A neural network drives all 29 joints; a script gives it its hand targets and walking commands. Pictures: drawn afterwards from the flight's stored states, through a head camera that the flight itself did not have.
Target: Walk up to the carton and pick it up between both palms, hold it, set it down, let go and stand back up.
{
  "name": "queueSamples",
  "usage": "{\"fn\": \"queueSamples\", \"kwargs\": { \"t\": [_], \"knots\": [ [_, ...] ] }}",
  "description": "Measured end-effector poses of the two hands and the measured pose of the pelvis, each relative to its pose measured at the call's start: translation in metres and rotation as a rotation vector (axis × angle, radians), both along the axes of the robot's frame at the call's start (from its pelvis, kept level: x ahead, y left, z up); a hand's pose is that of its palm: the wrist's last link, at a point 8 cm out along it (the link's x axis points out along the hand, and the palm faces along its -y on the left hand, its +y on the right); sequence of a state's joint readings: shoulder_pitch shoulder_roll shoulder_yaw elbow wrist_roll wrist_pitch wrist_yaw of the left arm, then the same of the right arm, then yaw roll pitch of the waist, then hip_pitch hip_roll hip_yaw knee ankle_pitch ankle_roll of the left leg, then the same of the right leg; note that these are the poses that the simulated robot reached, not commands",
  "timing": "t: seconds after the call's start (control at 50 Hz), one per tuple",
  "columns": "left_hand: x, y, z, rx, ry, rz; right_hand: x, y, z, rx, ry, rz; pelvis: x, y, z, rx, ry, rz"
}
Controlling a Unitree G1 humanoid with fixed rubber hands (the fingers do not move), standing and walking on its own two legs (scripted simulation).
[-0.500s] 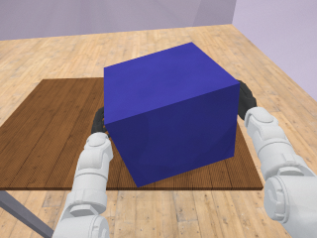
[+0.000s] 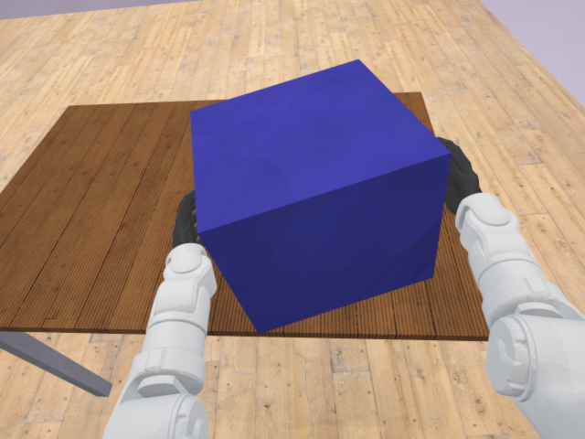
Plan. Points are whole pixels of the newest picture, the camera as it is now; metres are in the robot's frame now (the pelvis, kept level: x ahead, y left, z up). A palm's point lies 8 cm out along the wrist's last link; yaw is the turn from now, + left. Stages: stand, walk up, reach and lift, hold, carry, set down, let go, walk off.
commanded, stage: set down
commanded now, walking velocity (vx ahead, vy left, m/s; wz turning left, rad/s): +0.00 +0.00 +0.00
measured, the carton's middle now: (309, 193) +0.49 +0.04 +0.05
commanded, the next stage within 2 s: none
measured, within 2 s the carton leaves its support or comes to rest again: neither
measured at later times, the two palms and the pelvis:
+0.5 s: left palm (201, 251) +0.37 +0.19 +0.05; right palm (458, 208) +0.45 -0.18 +0.06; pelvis +0.00 -0.01 +0.00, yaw -1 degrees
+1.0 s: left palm (201, 249) +0.38 +0.20 +0.05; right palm (455, 199) +0.46 -0.18 +0.07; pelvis +0.00 -0.01 +0.00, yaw -1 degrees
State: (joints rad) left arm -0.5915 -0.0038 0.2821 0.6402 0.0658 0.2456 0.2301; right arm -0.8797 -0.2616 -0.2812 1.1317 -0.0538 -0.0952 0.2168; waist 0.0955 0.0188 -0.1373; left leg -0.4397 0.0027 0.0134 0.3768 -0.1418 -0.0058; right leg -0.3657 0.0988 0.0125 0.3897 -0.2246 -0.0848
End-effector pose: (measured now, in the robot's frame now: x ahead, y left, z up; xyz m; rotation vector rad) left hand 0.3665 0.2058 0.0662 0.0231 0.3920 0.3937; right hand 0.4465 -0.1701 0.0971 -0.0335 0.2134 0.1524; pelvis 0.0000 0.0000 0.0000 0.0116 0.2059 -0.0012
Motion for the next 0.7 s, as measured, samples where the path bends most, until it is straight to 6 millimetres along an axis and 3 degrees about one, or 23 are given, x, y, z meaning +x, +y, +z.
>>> {"fn": "queueSamples", "kwargs": {
  "t": [0.14,0.32,0.7],
  "knots": [
    [0.01,-0.005,-0.01,0.021,-0.033,0.02,0.011,-0.003,-0.022,0.004,0.0,-0.022,0.004,-0.003,-0.002,0.0,0.077,-0.002],
    [0.009,-0.013,-0.014,0.052,-0.056,0.013,0.009,-0.012,-0.043,0.034,0.005,-0.037,0.0,-0.01,-0.003,-0.003,0.121,-0.009],
    [0.004,-0.01,-0.02,0.006,-0.078,0.034,0.012,-0.006,-0.03,0.01,-0.012,-0.022,-0.005,-0.013,-0.004,0.0,0.123,-0.011]
  ]
}}
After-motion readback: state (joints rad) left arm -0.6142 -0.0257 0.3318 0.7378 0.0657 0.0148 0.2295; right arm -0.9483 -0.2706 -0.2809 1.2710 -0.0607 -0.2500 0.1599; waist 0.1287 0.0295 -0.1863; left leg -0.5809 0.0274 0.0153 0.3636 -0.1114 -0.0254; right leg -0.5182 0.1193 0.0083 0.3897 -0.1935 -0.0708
